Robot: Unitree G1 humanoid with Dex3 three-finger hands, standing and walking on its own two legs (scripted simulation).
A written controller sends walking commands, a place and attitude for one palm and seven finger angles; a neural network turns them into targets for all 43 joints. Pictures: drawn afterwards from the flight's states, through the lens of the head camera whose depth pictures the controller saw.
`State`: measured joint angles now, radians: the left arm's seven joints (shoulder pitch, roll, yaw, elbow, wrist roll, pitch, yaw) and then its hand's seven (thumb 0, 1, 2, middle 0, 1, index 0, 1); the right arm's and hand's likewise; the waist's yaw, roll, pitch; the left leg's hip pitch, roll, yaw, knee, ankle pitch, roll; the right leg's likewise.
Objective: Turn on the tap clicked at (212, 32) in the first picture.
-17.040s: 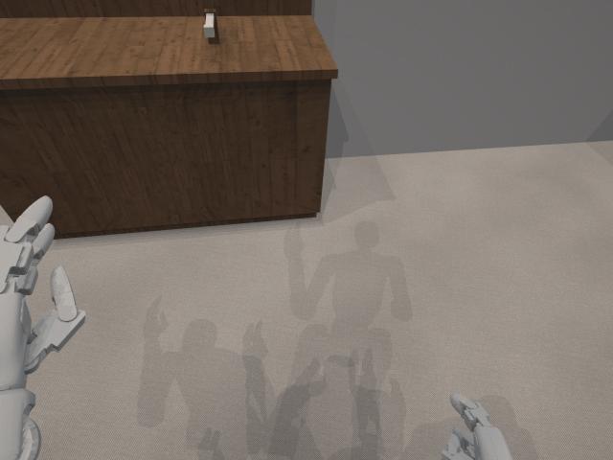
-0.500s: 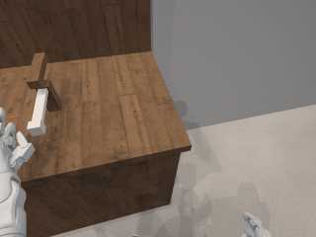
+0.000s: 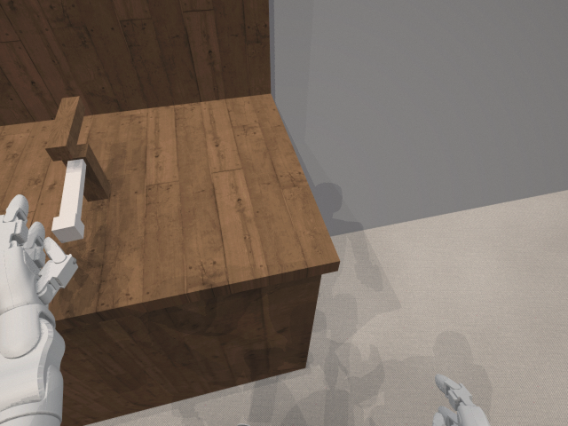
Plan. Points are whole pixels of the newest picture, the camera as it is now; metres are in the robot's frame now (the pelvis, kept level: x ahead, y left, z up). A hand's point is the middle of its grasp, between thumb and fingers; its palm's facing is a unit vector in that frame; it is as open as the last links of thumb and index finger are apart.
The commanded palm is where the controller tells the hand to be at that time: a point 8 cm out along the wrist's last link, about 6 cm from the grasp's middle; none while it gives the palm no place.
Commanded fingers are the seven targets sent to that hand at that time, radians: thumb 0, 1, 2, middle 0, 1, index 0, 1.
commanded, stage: push the lever round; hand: left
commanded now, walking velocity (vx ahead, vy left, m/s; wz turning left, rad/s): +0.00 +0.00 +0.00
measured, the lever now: (68, 228) +0.34 +0.33 +0.10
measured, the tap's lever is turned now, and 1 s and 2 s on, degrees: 4 27 42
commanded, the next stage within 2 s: none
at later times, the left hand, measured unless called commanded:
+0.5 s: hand (101, 256) +0.30 +0.27 +0.09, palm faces +0.59 -0.81 -0.07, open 7.5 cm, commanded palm +0.26 +0.30 +0.09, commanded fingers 0.00 0.90 0.90 -0.15 -0.15 -0.15 -0.15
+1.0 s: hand (135, 242) +0.33 +0.24 +0.09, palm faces +0.66 -0.75 -0.06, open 7.5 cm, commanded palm +0.29 +0.26 +0.09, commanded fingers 0.00 0.90 0.90 -0.15 -0.15 -0.15 -0.15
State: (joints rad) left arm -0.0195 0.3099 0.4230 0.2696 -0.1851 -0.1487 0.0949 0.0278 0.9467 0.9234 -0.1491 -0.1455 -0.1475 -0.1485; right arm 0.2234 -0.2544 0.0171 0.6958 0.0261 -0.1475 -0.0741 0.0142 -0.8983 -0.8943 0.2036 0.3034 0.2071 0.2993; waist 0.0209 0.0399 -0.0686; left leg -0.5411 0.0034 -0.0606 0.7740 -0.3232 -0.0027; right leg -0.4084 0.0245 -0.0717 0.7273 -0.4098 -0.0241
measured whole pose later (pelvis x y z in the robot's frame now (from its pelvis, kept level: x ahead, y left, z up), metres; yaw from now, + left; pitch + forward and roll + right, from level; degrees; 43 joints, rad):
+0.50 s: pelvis +0.00 -0.01 +0.00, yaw +0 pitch +5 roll -1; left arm -0.05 0.23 0.35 0.26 -0.15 -0.16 0.23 0.02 0.97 0.95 -0.15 -0.15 -0.15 -0.15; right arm 0.21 -0.25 0.01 0.70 0.02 -0.14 -0.07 0.01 -0.90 -0.89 0.20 0.30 0.21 0.30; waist 0.02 0.05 -0.08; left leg -0.55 0.01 -0.07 0.78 -0.32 -0.01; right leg -0.42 0.03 -0.08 0.75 -0.42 -0.04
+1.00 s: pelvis +0.00 -0.01 +0.00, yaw +1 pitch +5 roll -1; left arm -0.14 0.13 0.23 0.27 -0.06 -0.09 0.48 -0.01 0.95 0.96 -0.15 -0.15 -0.15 -0.15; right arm 0.18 -0.23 0.02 0.70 0.00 -0.06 -0.05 0.01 -0.90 -0.89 0.20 0.30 0.21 0.30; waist 0.01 0.04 -0.08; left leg -0.54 0.00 -0.07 0.78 -0.32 -0.01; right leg -0.41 0.02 -0.08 0.75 -0.42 -0.03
